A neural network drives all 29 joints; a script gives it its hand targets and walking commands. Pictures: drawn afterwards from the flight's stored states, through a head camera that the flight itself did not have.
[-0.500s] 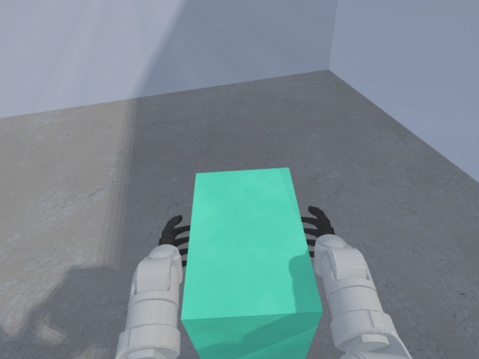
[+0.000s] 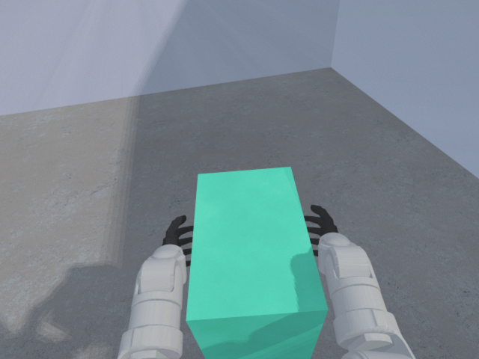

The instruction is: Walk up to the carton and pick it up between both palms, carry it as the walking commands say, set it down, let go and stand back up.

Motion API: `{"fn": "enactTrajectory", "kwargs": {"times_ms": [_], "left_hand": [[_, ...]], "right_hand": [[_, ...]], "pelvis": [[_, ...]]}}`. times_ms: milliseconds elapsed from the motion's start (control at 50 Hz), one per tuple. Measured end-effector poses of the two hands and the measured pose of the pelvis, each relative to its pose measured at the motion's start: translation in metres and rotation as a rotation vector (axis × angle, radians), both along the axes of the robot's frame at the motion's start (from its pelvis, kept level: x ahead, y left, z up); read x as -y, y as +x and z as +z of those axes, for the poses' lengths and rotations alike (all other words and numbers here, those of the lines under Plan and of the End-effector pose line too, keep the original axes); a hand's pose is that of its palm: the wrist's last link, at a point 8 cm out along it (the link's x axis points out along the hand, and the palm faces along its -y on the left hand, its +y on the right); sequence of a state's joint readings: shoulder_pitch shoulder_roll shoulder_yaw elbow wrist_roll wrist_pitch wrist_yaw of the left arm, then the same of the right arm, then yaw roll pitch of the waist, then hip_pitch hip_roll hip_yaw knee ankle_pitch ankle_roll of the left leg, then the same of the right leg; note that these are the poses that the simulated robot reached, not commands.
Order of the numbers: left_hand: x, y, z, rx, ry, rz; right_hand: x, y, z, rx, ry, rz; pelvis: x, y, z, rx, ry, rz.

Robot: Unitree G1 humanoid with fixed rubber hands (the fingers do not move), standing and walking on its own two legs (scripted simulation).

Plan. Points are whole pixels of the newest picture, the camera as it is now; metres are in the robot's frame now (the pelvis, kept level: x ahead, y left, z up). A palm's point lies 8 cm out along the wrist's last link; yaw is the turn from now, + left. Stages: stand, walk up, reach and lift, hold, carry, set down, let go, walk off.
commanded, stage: reach and lift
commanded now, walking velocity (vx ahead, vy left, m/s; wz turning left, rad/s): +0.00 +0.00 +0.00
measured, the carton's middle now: (251, 266) +0.32 +0.02 -0.02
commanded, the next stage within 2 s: hold in 0.84 s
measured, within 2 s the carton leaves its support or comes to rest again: neither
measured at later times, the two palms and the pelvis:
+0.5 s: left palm (178, 256) +0.29 +0.14 +0.05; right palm (336, 251) +0.30 -0.13 +0.04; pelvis +0.00 +0.00 +0.00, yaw +0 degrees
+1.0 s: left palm (178, 261) +0.28 +0.14 +0.05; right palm (339, 260) +0.29 -0.14 +0.04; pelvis -0.01 +0.00 +0.00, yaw +0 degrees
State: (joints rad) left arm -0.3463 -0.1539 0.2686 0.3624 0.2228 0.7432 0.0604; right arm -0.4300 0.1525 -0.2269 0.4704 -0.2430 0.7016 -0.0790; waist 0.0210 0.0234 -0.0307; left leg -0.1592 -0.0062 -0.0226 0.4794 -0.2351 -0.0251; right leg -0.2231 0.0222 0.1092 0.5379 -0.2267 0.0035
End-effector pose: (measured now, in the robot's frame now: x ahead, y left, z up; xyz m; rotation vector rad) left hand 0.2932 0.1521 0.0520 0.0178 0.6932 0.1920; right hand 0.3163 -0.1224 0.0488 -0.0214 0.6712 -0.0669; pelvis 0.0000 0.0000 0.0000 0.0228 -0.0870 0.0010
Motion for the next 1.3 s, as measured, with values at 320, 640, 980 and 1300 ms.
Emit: {"fn": "enactTrajectory", "kwargs": {"times_ms": [320, 640, 980, 1300], "left_hand": [[0.008, -0.001, 0.0, -0.013, 0.018, -0.029], [0.012, -0.005, 0.002, -0.004, 0.021, -0.045], [0.013, -0.012, -0.001, -0.008, 0.014, -0.053], [0.013, -0.014, -0.001, -0.002, 0.004, -0.056]], "right_hand": [[0.008, -0.009, -0.005, -0.012, 0.004, -0.017], [0.012, -0.018, -0.004, -0.003, 0.007, -0.033], [0.014, -0.029, -0.007, -0.009, 0.011, -0.049], [0.014, -0.03, -0.004, -0.003, -0.001, -0.05]], "pelvis": [[0.001, 0.0, 0.0, 0.0, -0.001, 0.003], [0.001, -0.005, 0.0, 0.005, 0.0, 0.004], [0.002, -0.008, 0.0, 0.01, 0.0, 0.004], [0.001, -0.009, -0.001, 0.011, -0.001, 0.004]]}}
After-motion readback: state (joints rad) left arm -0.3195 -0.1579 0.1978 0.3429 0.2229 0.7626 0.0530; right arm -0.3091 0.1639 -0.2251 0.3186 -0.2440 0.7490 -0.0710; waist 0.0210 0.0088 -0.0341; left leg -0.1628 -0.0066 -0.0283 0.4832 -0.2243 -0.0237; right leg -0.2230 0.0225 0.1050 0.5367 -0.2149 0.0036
